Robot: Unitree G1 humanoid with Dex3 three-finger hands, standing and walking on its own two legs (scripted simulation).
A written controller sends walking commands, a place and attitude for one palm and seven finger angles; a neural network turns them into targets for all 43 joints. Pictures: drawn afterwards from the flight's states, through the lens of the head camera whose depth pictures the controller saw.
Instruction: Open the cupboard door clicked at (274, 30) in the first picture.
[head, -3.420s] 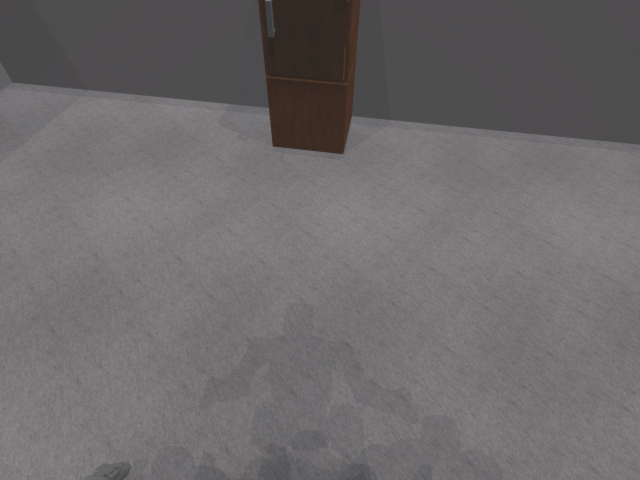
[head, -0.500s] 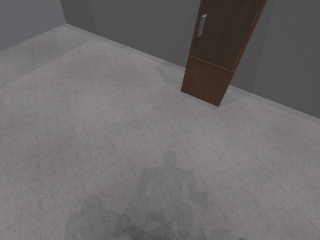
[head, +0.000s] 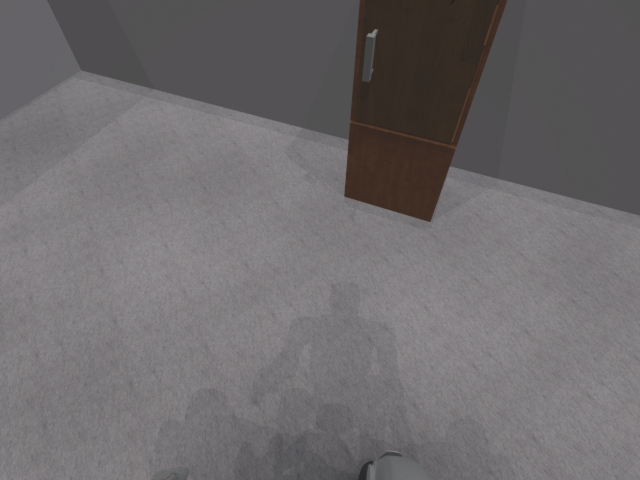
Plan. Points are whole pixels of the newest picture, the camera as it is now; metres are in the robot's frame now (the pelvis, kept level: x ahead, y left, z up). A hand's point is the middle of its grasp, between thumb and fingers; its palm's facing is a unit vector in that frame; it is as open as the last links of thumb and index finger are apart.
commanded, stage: walk to a spot facing it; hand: left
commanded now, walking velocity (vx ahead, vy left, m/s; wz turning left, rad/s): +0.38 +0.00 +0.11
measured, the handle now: (370, 55) +1.26 -0.16 -0.09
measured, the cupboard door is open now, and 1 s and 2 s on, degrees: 0 0 0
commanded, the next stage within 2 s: turn to face it in 0.68 s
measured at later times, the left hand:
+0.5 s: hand out of the picture +0.14 +0.16 -0.18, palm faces +0.22 -0.96 -0.16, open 7.3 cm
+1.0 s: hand (205, 287) +0.47 +0.22 -0.16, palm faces +0.06 -0.98 -0.21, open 7.4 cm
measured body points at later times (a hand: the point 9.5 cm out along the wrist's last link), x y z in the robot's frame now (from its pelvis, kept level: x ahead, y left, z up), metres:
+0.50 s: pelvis +0.23 +0.00 +0.00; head +0.24 +0.02 +0.45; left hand +0.13 +0.21 -0.16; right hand +0.37 -0.22 -0.13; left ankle +0.33 +0.13 -0.72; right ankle +0.14 -0.12 -0.73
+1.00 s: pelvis +0.40 +0.03 +0.00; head +0.42 +0.02 +0.45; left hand +0.47 +0.27 -0.14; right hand +0.40 -0.19 -0.17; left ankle +0.34 +0.13 -0.73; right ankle +0.50 -0.07 -0.72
